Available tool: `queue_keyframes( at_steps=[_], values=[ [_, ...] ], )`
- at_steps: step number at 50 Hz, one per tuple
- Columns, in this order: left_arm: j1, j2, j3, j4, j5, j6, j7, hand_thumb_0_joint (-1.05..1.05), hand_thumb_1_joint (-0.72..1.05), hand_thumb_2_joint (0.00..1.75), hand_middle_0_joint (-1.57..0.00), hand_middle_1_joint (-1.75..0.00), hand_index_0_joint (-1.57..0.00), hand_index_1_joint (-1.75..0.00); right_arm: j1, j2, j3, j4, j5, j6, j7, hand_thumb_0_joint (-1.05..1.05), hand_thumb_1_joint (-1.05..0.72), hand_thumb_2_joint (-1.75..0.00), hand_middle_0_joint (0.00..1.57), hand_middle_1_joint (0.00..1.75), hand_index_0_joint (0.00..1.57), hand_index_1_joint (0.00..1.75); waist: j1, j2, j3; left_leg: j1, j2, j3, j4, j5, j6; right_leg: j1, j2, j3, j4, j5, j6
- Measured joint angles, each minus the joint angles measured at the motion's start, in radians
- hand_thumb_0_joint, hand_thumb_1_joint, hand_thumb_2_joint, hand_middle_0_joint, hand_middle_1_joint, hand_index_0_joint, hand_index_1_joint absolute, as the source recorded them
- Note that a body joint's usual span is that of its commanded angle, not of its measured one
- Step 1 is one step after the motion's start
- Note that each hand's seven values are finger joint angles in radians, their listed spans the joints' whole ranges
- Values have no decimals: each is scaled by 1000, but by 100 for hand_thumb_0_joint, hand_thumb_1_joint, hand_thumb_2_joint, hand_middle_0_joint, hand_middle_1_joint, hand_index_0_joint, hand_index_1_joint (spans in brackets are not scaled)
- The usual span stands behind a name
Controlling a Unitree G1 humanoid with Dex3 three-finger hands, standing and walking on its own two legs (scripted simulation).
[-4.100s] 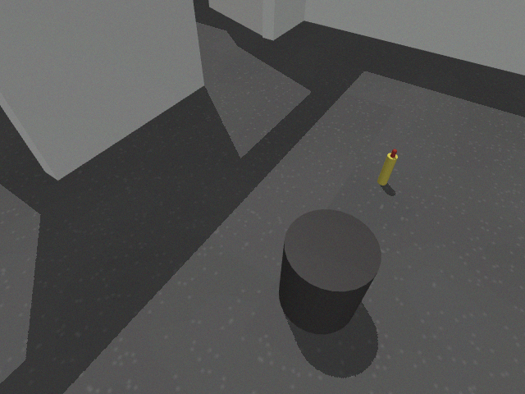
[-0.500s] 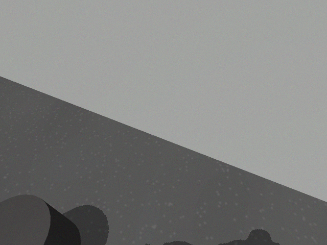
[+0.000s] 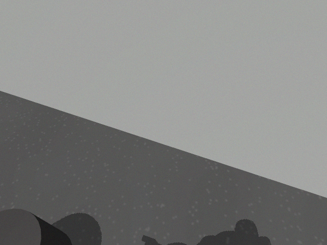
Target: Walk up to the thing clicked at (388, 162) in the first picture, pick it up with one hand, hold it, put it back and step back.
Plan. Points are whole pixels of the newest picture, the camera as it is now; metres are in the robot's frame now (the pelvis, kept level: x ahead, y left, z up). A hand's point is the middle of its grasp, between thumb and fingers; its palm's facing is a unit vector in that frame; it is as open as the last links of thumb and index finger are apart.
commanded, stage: walk up
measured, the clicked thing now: out of the picture +0.46 +1.35 -0.65
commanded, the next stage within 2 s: stand in 0.30 s
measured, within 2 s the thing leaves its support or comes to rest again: neither
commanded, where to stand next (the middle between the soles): +0.06 +0.01 m, yaw +3 degrees
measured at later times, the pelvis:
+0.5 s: pelvis +0.00 +0.00 +0.01, yaw +0 degrees
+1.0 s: pelvis +0.00 +0.00 +0.02, yaw +2 degrees
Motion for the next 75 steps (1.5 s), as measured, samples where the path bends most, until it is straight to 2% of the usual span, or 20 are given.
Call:
queue_keyframes(
  at_steps=[15,19,34,75],
  values=[
    [-32,-4,-6,39,11,7,5,1,90,89,-20,-30,-20,-30,-84,-4,-17,22,3,14,1,1,-90,-89,20,30,20,30,1,9,6,36,8,27,-36,9,-1,23,9,25,-35,18,1],
    [-43,-8,-8,53,8,19,-4,1,90,89,-20,-30,-20,-30,-77,4,-12,41,2,9,-4,1,-90,-89,20,30,20,30,-8,7,5,56,-4,15,-89,39,-2,48,-4,13,-82,39,5],
    [-38,-19,-8,74,11,28,-17,1,90,89,-20,-30,-20,-30,-54,28,-7,91,-6,-3,-5,1,-90,-89,21,30,20,30,-4,-10,-11,92,-13,-9,-204,112,-5,96,-16,-13,-200,104,3],
    [-2,-9,-7,64,10,31,-16,1,91,89,-20,-30,-20,-30,-34,27,1,85,-2,-7,-9,1,-90,-89,20,30,20,30,7,-10,-16,104,-21,-38,-218,108,-5,126,-27,-44,-227,96,3]
  ],
)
